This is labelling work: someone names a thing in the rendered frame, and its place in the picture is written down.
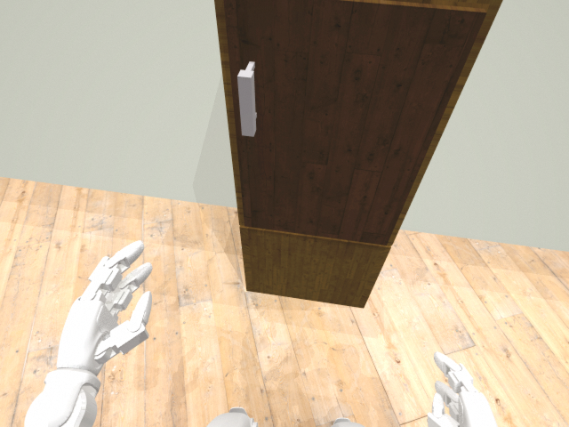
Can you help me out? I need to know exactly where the left robot hand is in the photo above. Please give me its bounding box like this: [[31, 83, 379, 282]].
[[56, 240, 153, 376]]

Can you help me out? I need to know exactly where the right robot hand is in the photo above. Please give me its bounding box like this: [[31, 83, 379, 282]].
[[428, 351, 498, 427]]

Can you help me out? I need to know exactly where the left robot shin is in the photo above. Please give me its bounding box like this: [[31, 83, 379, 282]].
[[229, 407, 248, 415]]

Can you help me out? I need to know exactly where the robot left forearm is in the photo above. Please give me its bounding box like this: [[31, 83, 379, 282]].
[[24, 368, 101, 427]]

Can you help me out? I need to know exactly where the cupboard door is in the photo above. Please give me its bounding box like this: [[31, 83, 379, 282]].
[[224, 0, 487, 246]]

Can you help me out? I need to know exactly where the handle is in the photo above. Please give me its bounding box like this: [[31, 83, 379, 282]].
[[237, 61, 257, 137]]

